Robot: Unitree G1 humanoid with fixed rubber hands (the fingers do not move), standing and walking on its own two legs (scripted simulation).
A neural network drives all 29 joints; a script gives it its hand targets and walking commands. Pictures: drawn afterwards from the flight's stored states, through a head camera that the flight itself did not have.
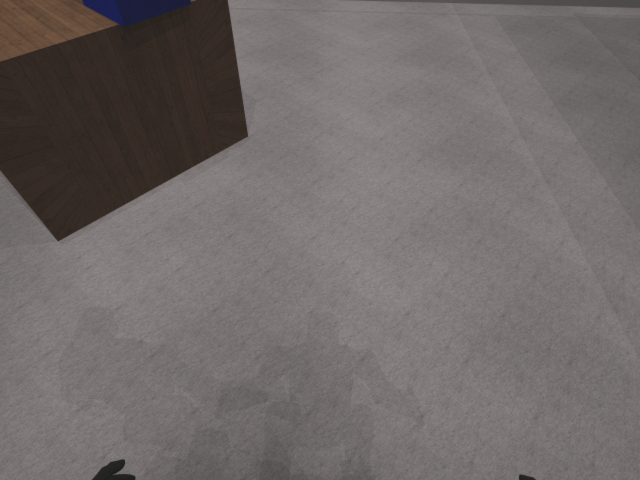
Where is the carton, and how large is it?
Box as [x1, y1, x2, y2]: [82, 0, 190, 26]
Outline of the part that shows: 82,0 84,5 124,26 190,3 190,0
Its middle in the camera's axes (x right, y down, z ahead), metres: -0.67 -0.96 +1.32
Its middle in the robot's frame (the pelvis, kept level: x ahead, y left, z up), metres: +1.63 +0.70 +0.04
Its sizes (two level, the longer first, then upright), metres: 0.276 0.266 0.267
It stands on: a pedestal, 0.69 m high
